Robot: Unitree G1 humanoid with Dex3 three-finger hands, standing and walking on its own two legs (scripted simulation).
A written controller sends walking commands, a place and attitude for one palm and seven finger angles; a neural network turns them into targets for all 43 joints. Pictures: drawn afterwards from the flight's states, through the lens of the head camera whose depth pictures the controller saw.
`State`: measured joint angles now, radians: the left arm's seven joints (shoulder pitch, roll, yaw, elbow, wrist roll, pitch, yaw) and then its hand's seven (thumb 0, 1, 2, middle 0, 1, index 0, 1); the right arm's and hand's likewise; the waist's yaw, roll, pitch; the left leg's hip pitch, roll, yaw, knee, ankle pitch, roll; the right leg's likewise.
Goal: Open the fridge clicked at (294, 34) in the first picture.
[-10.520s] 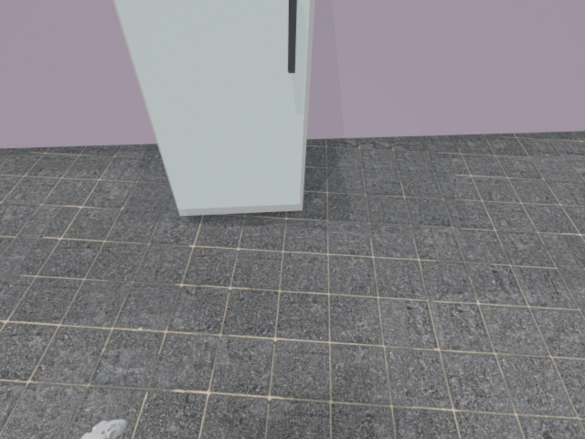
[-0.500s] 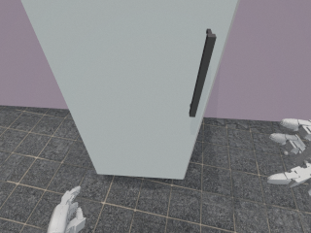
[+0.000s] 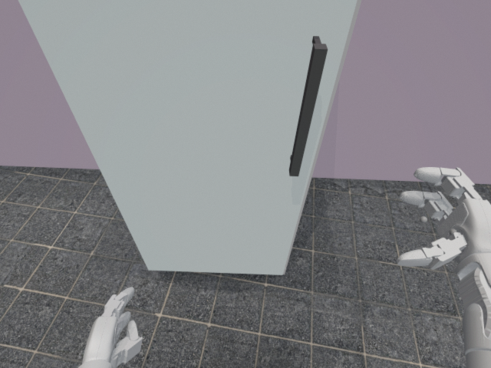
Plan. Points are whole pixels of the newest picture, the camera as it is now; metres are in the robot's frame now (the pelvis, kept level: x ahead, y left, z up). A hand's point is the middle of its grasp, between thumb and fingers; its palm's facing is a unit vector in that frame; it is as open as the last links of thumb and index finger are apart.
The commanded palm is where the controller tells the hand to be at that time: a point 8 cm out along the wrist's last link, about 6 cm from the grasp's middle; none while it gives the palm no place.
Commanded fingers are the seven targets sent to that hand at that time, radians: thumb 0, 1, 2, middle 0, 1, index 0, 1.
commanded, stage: move the hooked fingers beside the handle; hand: right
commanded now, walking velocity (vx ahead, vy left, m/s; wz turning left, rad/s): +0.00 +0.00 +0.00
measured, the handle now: (303, 115) +0.56 -0.10 +0.13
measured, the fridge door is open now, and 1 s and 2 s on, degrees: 0 0 0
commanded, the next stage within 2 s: none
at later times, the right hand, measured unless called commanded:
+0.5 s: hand (381, 186) +0.37 -0.21 +0.12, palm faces +0.06 +1.00 -0.01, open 14.0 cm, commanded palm +0.35 -0.26 +0.12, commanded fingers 0.00 0.50 -0.30 0.30 1.20 0.30 1.20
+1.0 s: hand (353, 160) +0.43 -0.18 +0.12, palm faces +0.05 +1.00 -0.01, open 14.0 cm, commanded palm +0.41 -0.23 +0.12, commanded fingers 0.00 0.50 -0.30 0.30 1.20 0.30 1.20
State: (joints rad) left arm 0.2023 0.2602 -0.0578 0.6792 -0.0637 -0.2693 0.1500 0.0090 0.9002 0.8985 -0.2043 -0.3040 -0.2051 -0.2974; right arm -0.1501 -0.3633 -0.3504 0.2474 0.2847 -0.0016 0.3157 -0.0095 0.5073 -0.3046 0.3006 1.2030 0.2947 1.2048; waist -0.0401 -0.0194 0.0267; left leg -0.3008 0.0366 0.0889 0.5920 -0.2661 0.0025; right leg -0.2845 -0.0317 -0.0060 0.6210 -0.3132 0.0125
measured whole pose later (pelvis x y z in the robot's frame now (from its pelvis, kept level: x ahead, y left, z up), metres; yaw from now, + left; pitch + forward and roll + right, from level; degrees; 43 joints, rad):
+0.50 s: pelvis +0.02 +0.00 +0.00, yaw +1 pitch +1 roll +0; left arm 0.23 0.25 -0.03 0.70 -0.06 -0.20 0.12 0.01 0.90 0.90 -0.20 -0.30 -0.20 -0.30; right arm -0.27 -0.31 -0.28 0.33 0.22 0.02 0.21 -0.01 0.51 -0.30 0.30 1.20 0.30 1.20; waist -0.01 -0.02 -0.01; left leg -0.32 0.03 0.07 0.58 -0.28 0.00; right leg -0.29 -0.03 -0.02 0.60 -0.33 0.01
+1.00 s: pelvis +0.01 +0.01 +0.00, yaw +1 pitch +4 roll +0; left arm 0.26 0.26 -0.02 0.72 -0.05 -0.14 0.10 0.01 0.90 0.90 -0.20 -0.30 -0.20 -0.30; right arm -0.58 -0.33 -0.27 0.68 0.17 -0.08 0.15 -0.01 0.51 -0.30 0.30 1.20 0.30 1.20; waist 0.04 -0.01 -0.02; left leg -0.42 0.02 0.07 0.63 -0.28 0.01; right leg -0.39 -0.04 -0.02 0.64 -0.32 0.02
